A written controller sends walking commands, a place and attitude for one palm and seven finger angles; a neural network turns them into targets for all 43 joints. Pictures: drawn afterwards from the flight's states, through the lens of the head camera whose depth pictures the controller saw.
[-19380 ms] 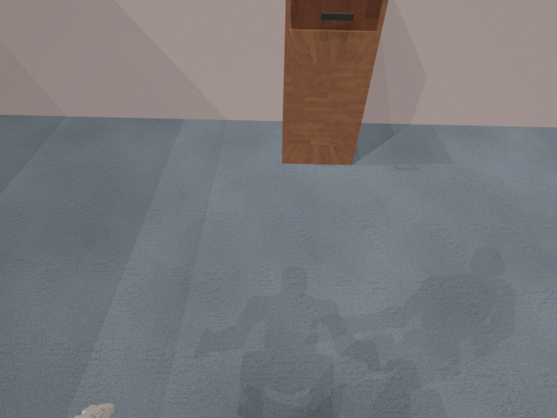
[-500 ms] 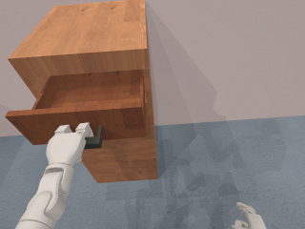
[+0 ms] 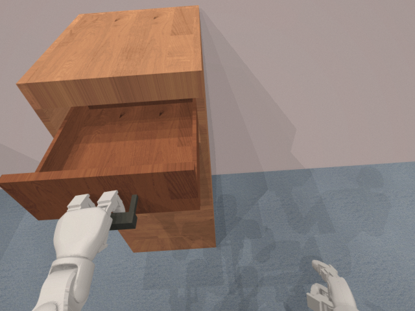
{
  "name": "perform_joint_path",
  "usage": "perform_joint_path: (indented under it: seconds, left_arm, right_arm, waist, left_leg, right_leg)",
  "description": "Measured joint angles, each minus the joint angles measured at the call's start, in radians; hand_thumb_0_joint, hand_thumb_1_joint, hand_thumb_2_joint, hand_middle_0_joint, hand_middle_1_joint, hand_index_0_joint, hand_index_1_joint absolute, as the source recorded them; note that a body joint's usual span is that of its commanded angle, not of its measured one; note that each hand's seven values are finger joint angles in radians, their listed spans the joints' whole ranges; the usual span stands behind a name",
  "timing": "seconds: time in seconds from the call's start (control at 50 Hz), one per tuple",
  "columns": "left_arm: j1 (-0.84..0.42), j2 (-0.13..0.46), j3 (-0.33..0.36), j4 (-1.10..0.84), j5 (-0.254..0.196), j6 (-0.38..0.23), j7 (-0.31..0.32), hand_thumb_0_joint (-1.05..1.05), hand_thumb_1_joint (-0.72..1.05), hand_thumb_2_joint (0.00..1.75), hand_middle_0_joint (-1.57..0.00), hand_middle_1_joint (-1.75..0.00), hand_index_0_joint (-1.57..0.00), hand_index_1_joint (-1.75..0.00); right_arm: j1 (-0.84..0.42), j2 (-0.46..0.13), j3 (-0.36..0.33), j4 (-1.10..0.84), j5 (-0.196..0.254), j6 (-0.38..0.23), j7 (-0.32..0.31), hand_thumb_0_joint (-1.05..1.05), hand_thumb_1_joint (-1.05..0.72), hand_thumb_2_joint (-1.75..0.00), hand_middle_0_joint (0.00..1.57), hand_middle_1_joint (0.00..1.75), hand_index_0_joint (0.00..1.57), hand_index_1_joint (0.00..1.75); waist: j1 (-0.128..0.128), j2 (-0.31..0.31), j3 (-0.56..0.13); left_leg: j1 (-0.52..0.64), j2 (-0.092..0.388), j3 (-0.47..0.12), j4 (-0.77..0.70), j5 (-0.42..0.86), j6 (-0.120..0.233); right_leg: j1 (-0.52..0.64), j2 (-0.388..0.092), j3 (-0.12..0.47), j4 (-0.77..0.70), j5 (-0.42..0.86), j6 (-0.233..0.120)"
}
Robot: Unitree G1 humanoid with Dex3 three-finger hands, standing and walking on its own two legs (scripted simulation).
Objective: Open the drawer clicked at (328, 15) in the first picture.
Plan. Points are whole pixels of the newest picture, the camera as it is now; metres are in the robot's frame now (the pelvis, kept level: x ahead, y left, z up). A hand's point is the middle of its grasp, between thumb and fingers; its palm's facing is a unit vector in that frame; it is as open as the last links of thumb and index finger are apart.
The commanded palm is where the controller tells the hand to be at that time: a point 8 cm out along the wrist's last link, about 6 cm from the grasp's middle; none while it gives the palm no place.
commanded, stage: pull the drawer open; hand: left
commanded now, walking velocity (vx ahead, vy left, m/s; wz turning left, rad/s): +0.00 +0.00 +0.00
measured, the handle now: (104, 212) +0.28 +0.23 +0.06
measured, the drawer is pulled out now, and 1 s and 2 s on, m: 0.22 0.30 0.29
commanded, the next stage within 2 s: open the thumb to release the handle in 0.98 s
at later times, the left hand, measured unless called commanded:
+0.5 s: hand (91, 270) +0.18 +0.23 +0.04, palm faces +0.03 -0.10 -0.99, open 5.6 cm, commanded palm +0.14 +0.23 +0.09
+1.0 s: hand (86, 287) +0.15 +0.22 +0.04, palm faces +0.01 -0.12 -0.99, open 5.6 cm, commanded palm +0.10 +0.22 +0.09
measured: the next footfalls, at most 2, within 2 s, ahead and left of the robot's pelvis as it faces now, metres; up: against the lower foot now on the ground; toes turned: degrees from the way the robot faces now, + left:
none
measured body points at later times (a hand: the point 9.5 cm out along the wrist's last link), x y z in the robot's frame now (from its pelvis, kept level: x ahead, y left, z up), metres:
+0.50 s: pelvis -0.01 -0.01 +0.00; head -0.01 -0.04 +0.44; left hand +0.17 +0.23 +0.09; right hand +0.21 -0.22 -0.10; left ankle +0.03 +0.13 -0.71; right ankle -0.06 -0.12 -0.71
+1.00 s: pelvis +0.00 -0.01 -0.01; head +0.00 -0.04 +0.44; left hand +0.15 +0.23 +0.09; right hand +0.21 -0.23 -0.10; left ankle +0.03 +0.13 -0.71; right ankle -0.06 -0.12 -0.71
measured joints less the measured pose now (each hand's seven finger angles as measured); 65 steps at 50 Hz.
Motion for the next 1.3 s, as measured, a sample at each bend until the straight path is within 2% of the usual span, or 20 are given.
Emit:
perform_joint_path:
  seconds: [0.18,0.42,0.62,0.86,1.08,1.18,1.3]
  left_arm:
    - [0.128,0.005,-0.001,-0.104,0.002,-0.018,0.028,0.04,0.70,0.80,-0.37,-1.35,-0.42,-1.35]
    - [0.165,0.009,-0.001,-0.120,0.004,-0.024,0.036,0.02,0.70,0.81,-0.37,-1.35,-0.42,-1.35]
    - [0.226,0.017,0.022,-0.157,-0.007,-0.041,0.031,0.02,0.70,0.78,-0.36,-1.34,-0.42,-1.35]
    - [0.350,0.030,0.046,-0.241,-0.017,-0.070,0.054,0.02,0.70,0.76,-0.34,-1.34,-0.42,-1.35]
    - [0.450,0.033,0.048,-0.326,-0.024,-0.049,0.084,0.02,0.71,0.75,-0.33,-1.34,-0.42,-1.35]
    - [0.381,0.054,0.033,-0.293,0.002,-0.076,0.116,0.01,0.69,0.78,-0.37,-1.34,-0.41,-1.34]
    - [0.319,0.010,0.008,-0.268,-0.005,-0.038,0.116,0.00,0.55,0.75,-0.43,-1.33,-0.40,-1.32]
  right_arm:
    - [-0.018,0.000,0.005,-0.009,-0.008,0.004,0.009,0.02,-0.91,-0.90,0.20,0.30,0.20,0.30]
    - [-0.027,0.014,0.019,-0.018,-0.012,0.002,0.005,0.02,-0.91,-0.90,0.20,0.30,0.20,0.30]
    - [-0.009,0.009,0.022,-0.020,-0.015,-0.002,0.005,0.02,-0.91,-0.90,0.20,0.30,0.20,0.30]
    - [-0.001,-0.008,0.014,-0.049,-0.023,0.006,0.026,0.02,-0.91,-0.90,0.20,0.30,0.20,0.30]
    - [0.002,-0.006,0.015,-0.095,-0.023,0.017,0.061,0.02,-0.91,-0.90,0.20,0.30,0.20,0.30]
    - [0.002,-0.010,0.005,-0.077,-0.031,0.016,0.042,0.02,-0.91,-0.90,0.20,0.30,0.20,0.30]
    - [0.004,0.008,0.009,-0.052,-0.023,0.020,0.031,0.02,-0.91,-0.90,0.20,0.30,0.20,0.30]
  waist:
    - [0.012,-0.002,0.002]
    - [0.024,0.008,0.007]
    - [0.022,0.003,0.011]
    - [0.021,-0.002,0.001]
    - [0.008,-0.002,-0.025]
    - [0.025,0.003,-0.009]
    - [0.038,0.015,-0.016]
  left_leg:
    - [-0.004,0.002,-0.004,0.020,-0.009,-0.003]
    - [-0.010,0.005,-0.016,0.033,-0.004,-0.011]
    - [0.000,0.011,-0.016,0.025,0.002,-0.017]
    - [-0.023,0.017,-0.005,0.049,-0.016,-0.016]
    - [-0.071,0.023,0.010,0.101,-0.053,-0.009]
    - [-0.099,0.011,-0.008,0.131,-0.059,-0.007]
    - [-0.106,0.005,-0.017,0.135,-0.054,-0.007]
  right_leg:
    - [-0.002,0.002,-0.004,0.018,-0.009,-0.002]
    - [-0.009,0.008,-0.015,0.042,-0.013,-0.011]
    - [-0.003,0.014,-0.014,0.039,-0.009,-0.016]
    - [-0.029,0.019,-0.003,0.060,-0.021,-0.015]
    - [-0.076,0.022,0.014,0.097,-0.045,-0.007]
    - [-0.092,0.014,-0.006,0.124,-0.059,-0.006]
    - [-0.098,0.010,-0.015,0.133,-0.061,-0.007]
